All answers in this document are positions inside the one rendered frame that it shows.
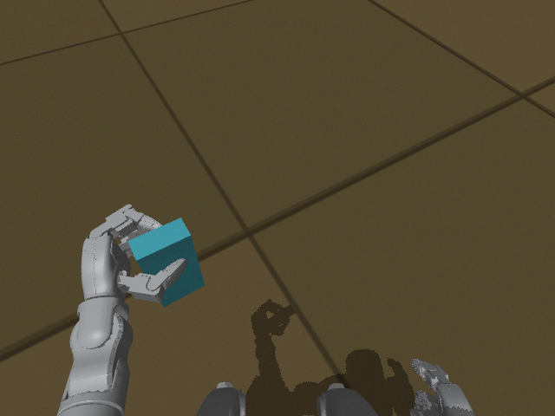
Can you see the carton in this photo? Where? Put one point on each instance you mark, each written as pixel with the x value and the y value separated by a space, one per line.
pixel 158 248

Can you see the left robot hand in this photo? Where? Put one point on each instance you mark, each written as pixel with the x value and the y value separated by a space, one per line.
pixel 106 267

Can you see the right robot hand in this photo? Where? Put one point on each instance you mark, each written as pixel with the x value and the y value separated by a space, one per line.
pixel 450 401

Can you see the left robot arm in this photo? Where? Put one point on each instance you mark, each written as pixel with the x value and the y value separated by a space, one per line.
pixel 100 342

